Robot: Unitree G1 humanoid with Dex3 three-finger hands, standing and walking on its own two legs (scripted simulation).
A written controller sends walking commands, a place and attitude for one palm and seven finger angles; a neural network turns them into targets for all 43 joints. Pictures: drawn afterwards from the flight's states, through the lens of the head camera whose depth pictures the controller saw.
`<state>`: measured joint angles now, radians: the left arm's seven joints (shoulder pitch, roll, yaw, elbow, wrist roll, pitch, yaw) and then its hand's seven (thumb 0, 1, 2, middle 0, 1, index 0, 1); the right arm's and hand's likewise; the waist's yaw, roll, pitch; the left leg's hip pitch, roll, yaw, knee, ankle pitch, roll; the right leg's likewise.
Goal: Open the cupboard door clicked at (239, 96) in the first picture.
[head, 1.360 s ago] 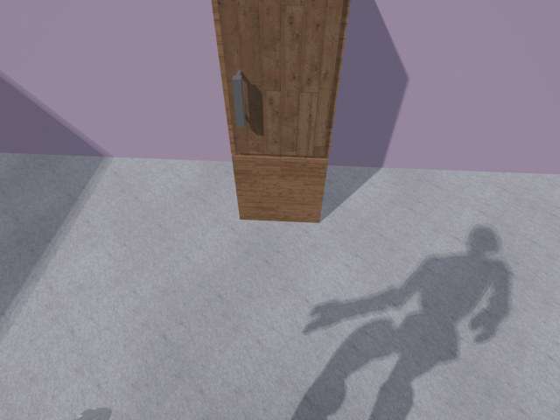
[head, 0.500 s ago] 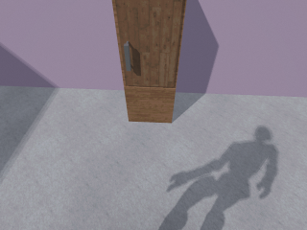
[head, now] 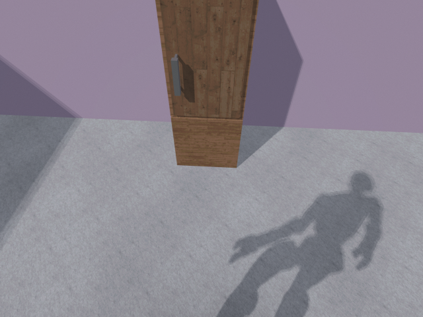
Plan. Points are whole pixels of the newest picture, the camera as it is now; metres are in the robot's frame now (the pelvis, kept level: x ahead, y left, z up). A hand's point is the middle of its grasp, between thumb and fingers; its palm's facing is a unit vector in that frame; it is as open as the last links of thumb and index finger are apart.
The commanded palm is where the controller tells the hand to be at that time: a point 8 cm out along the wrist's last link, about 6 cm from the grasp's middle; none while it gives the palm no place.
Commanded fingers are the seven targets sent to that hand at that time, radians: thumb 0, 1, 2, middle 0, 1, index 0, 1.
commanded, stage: look at it before walking up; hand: left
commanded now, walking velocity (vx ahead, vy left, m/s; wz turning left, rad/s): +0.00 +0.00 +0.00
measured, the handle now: (177, 75) +1.07 +0.21 -0.11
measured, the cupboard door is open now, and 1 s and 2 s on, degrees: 0 0 0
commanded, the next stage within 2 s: walk to a spot facing it in 0.08 s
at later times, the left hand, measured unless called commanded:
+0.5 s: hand out of the picture +0.02 +0.21 -0.20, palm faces +0.06 -0.98 -0.18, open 7.4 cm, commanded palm none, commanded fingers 0.00 0.90 0.90 -0.20 -0.30 -0.20 -0.30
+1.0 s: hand (149, 268) +0.27 +0.17 -0.18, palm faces +0.07 -0.98 -0.21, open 7.3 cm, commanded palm none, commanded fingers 0.00 0.90 0.90 -0.20 -0.30 -0.20 -0.30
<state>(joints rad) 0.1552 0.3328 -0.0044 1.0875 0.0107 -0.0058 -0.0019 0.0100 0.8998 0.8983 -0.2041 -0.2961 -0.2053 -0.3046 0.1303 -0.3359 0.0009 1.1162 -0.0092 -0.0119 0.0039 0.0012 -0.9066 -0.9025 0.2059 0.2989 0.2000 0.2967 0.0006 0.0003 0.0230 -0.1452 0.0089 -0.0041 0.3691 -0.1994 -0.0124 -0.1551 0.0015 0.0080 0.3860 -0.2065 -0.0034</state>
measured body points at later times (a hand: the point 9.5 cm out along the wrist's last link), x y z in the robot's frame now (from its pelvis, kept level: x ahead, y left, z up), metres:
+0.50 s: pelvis +0.05 +0.02 -0.02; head +0.04 +0.04 +0.43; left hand +0.02 +0.26 -0.18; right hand +0.05 -0.22 -0.16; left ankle +0.00 +0.13 -0.75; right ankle +0.00 -0.11 -0.74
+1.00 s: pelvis +0.20 -0.01 -0.02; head +0.21 -0.01 +0.43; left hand +0.26 +0.23 -0.16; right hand +0.15 -0.23 -0.18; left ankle +0.16 +0.11 -0.67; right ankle +0.26 -0.10 -0.75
